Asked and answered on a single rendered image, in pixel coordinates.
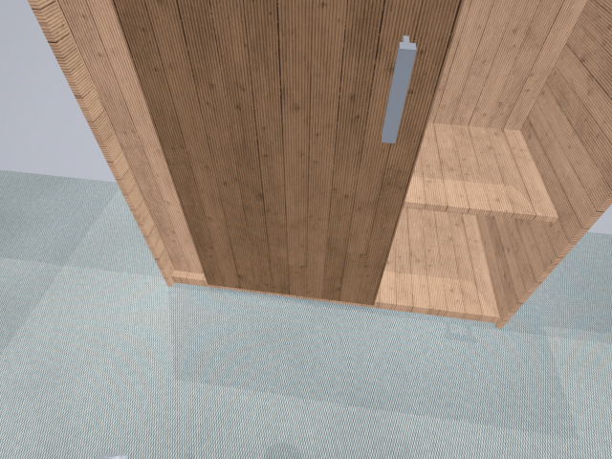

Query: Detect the wardrobe door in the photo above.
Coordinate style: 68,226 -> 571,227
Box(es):
111,0 -> 464,305
55,0 -> 204,273

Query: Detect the handle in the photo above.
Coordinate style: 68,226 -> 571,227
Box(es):
382,35 -> 417,143

